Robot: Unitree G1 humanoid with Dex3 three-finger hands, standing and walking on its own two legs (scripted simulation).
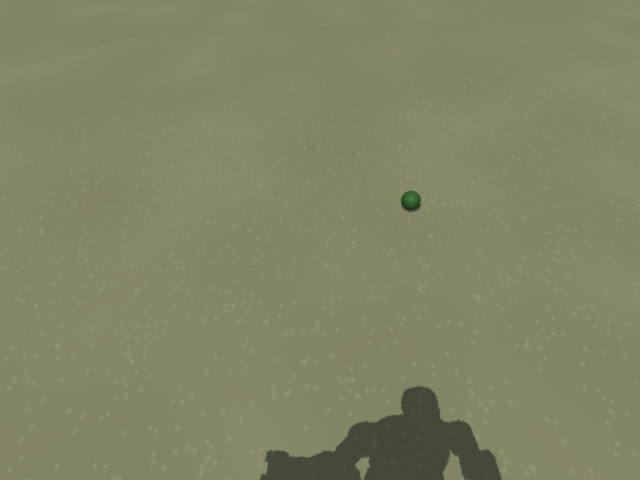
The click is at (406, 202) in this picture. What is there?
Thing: free ball
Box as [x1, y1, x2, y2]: [401, 191, 420, 209]
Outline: 408,191 403,194 401,202 404,207 408,209 413,209 419,204 420,198 416,192
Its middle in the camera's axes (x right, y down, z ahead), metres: +0.42 -0.17 +1.78
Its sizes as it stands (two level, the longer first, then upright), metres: 0.088 0.088 0.088
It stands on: the floor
